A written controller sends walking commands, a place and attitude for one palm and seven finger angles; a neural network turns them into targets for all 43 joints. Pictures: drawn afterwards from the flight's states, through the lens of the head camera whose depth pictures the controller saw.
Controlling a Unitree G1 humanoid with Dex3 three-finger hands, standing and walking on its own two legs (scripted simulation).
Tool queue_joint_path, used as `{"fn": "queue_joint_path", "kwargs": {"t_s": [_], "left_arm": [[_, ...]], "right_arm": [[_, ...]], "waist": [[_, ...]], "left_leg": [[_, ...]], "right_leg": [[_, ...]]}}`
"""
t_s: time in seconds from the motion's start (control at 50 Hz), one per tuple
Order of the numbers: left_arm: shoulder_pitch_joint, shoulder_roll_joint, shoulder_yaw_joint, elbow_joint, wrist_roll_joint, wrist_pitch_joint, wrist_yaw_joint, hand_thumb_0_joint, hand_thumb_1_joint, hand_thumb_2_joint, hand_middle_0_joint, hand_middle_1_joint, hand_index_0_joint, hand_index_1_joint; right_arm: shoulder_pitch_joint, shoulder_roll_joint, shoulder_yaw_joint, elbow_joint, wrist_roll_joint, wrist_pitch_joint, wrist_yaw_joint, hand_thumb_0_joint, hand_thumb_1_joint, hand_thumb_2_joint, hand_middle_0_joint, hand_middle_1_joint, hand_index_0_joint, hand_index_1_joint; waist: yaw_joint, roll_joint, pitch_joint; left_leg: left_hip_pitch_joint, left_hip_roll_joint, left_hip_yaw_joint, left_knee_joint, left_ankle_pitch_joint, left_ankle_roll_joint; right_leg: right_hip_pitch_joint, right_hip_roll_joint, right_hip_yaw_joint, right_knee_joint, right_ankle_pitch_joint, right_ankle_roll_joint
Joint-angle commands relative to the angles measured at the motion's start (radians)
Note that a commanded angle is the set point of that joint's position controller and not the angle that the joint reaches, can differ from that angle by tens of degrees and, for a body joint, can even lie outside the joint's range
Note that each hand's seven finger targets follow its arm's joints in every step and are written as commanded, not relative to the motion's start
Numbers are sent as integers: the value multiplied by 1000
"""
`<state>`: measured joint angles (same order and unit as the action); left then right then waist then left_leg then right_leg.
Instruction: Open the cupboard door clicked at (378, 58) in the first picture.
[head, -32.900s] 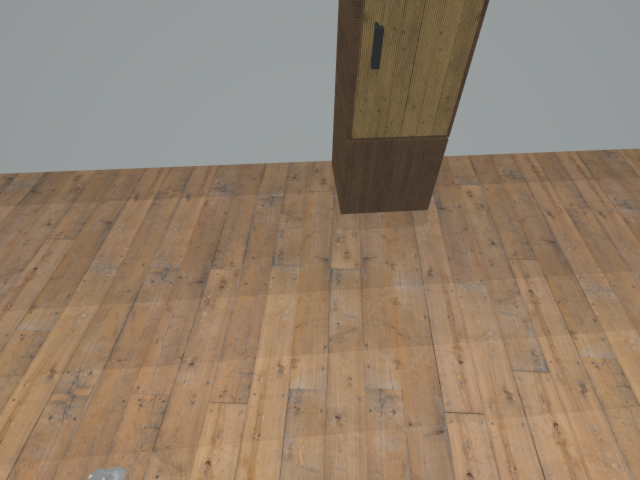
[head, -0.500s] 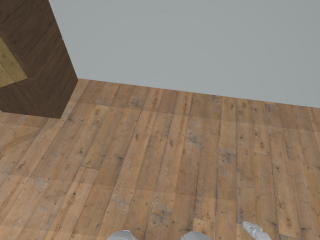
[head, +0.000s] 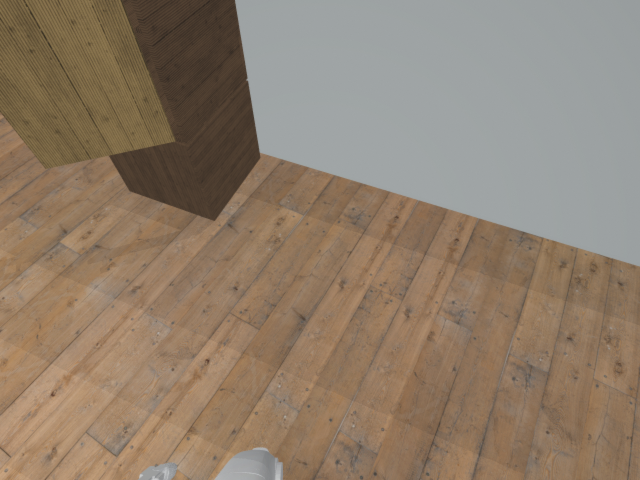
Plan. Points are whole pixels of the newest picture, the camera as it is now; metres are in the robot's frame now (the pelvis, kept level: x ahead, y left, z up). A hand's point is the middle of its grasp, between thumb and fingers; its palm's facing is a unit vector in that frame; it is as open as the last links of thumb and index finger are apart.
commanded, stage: turn to face it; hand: left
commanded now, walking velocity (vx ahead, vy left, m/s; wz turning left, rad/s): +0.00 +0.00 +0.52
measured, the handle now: out of the picture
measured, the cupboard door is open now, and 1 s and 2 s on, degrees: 42 42 42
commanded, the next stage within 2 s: take the last steps up to it in 0.54 s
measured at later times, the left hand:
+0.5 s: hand out of the picture +0.07 +0.22 -0.16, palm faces +0.23 -0.94 -0.26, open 7.4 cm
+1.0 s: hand out of the picture -0.04 +0.22 -0.19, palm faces +0.43 -0.88 -0.21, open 7.4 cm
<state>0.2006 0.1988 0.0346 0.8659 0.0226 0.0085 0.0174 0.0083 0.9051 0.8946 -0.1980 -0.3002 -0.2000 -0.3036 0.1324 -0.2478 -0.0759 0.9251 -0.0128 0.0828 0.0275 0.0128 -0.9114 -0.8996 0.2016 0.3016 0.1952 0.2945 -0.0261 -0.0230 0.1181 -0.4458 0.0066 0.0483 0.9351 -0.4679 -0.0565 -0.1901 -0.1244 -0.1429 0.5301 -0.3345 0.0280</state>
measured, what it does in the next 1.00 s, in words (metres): steps on the spot, turning left: left foot, then right foot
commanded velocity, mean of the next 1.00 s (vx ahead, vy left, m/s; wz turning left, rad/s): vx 0.11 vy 0.06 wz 0.28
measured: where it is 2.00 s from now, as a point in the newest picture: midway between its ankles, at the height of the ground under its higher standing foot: (241, 412)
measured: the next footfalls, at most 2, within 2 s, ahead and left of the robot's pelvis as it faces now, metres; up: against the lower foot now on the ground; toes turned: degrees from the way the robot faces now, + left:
left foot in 0.10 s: +0.06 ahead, +0.12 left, +0.00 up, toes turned +9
right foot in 0.52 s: +0.07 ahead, -0.13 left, +0.00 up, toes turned +10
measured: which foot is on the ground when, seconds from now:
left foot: up 0.00-0.08, down 0.10-0.52, up 0.54-0.88, down 0.90-1.00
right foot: down 0.00-0.10, up 0.12-0.50, down 0.52-0.90, up 0.92-1.00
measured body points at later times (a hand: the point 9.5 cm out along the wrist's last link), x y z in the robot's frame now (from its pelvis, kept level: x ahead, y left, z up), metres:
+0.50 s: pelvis +0.02 -0.01 +0.00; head +0.06 +0.00 +0.44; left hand +0.06 +0.27 -0.14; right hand +0.13 -0.23 -0.15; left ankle +0.02 +0.12 -0.74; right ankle +0.03 -0.13 -0.73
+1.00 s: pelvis +0.05 +0.03 -0.01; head +0.07 +0.06 +0.44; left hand -0.06 +0.26 -0.17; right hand +0.22 -0.17 -0.14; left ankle +0.01 +0.11 -0.74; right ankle +0.04 -0.12 -0.68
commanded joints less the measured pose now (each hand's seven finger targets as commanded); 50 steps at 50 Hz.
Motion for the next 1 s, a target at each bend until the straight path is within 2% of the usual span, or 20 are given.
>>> {"fn": "queue_joint_path", "kwargs": {"t_s": [0.0,0.04,0.06,0.08,0.1,0.2,0.36,0.44,0.46,0.5,0.52,0.56,0.64,0.76,0.84,0.86,0.88,0.9,0.92,0.98], "left_arm": [[81,245,75,-31,5,-16,12,0,900,900,-200,-300,-200,-300],[55,244,80,-34,-5,-14,7,0,900,900,-200,-300,-200,-300],[44,221,76,-49,-13,-11,2,0,900,900,-200,-300,-200,-300],[30,144,55,-83,-18,-7,-5,0,900,900,-200,-300,-200,-300],[-35,137,44,-115,-9,6,4,0,900,900,-200,-300,-200,-300],[-24,123,54,-28,-5,23,-8,0,900,900,-200,-300,-200,-300],[-33,92,40,-24,-9,22,-7,0,900,900,-200,-300,-200,-300],[63,100,43,11,-14,5,-1,0,900,900,-200,-300,-200,-300],[94,131,47,20,-11,-6,4,0,900,900,-200,-300,-200,-300],[95,257,65,18,7,-17,11,0,900,900,-200,-300,-200,-300],[78,223,58,8,2,-21,15,0,900,900,-200,-300,-200,-300],[21,172,46,10,-3,-25,17,0,900,900,-200,-300,-200,-300],[66,159,49,30,3,-33,17,0,900,900,-200,-300,-200,-300],[147,204,74,93,8,-45,0,0,900,900,-200,-300,-200,-300],[78,213,81,98,3,-38,-12,0,900,900,-200,-300,-200,-300],[54,191,77,88,-2,-32,-19,0,900,900,-200,-300,-200,-300],[45,127,68,62,-8,-26,-30,0,900,900,-200,-300,-200,-300],[-45,87,49,8,-4,-27,-29,0,900,900,-200,-300,-200,-300],[-98,97,47,4,3,-25,-23,0,900,900,-200,-300,-200,-300],[-33,94,47,60,6,-26,-40,0,900,900,-200,-300,-200,-300]], "right_arm": [[-81,-36,-1,-109,7,-45,6,0,-900,-900,200,300,200,300],[3,-69,-8,-89,1,-53,1,0,-900,-900,200,300,200,300],[75,-130,-24,-75,-5,-62,-2,0,-900,-900,200,300,200,300],[147,-240,-54,-70,-12,-68,-7,0,-900,-900,200,300,200,300],[207,-278,-55,-51,-10,-57,-16,0,-900,-900,200,300,200,300],[52,-158,-18,-79,-13,-77,-50,0,-900,-900,200,300,200,300],[69,-155,-18,-50,-17,-68,-45,0,-900,-900,200,300,200,300],[24,-140,-18,-46,-8,-62,-43,0,-900,-900,200,300,200,300],[22,-116,-15,-46,-1,-62,-39,0,-900,-900,200,300,200,300],[26,-40,-4,-73,7,-58,-28,0,-900,-900,200,300,200,300],[-3,-62,-12,-65,-2,-45,-29,0,-900,-900,200,300,200,300],[13,-60,-14,-29,-1,-37,-26,0,-900,-900,200,300,200,300],[-1,-9,3,-6,4,-44,-21,0,-900,-900,200,300,200,300],[-68,-9,10,-27,-1,-64,-2,0,-900,-900,200,300,200,300],[58,-20,11,5,-4,-81,-3,0,-900,-900,200,300,200,300],[143,-61,0,28,-5,-86,-11,0,-900,-900,200,300,200,300],[227,-155,-25,40,-18,-88,-18,0,-900,-900,200,300,200,300],[348,-216,-34,60,-25,-86,-33,0,-900,-900,200,300,200,300],[335,-190,-23,66,-22,-89,-40,0,-900,-900,200,300,200,300],[182,-96,8,22,-15,-117,-49,0,-900,-900,200,300,200,300]], "waist": [[62,-200,-147],[10,-152,-184],[-33,-16,-240],[-66,305,-280],[-90,252,-270],[5,156,-172],[2,166,-159],[50,157,-174],[65,97,-181],[67,-238,-140],[69,-221,-110],[32,-213,-75],[50,-150,-112],[93,-143,-67],[17,-112,-76],[-27,-6,-94],[-63,266,-115],[-113,359,-109],[-98,258,-102],[6,142,-43]], "left_leg": [[34,-25,69,-235,44,12],[208,-33,71,-422,208,31],[400,54,-24,-486,430,71],[560,347,-413,-508,827,221],[481,433,-455,-527,869,315],[293,247,-288,-585,629,228],[254,220,-290,-587,555,228],[157,170,-285,-507,503,180],[100,120,-255,-446,407,133],[-59,-68,-65,-81,-110,34],[-76,-35,-110,85,-124,40],[-112,-6,-106,221,-29,26],[-53,-5,-32,33,-8,7],[-25,10,13,-181,3,22],[269,-24,81,-447,152,44],[426,-9,39,-513,137,69],[546,200,-268,-591,42,163],[544,363,-508,-713,41,280],[462,369,-524,-742,-38,307],[314,267,-347,-766,61,257]], "right_leg": [[163,-216,76,-42,727,-112],[82,-198,22,78,656,-59],[-65,-164,-19,239,504,-8],[-351,-14,-41,482,-180,68],[-373,5,74,590,-364,50],[-350,14,151,626,-101,47],[-199,81,102,295,-109,38],[26,110,81,-8,68,24],[115,62,126,-133,137,11],[100,-321,467,-272,252,-169],[23,-309,464,-271,297,-208],[43,-214,321,-213,465,-193],[129,-181,198,-173,618,-163],[145,-259,249,-242,252,-177],[-45,-207,141,-158,53,-109],[-170,-152,81,-33,-10,-69],[-375,-18,-29,234,-152,-8],[-512,57,-18,490,-303,1],[-534,22,89,618,-268,-23],[-482,-22,123,661,-46,-24]]}}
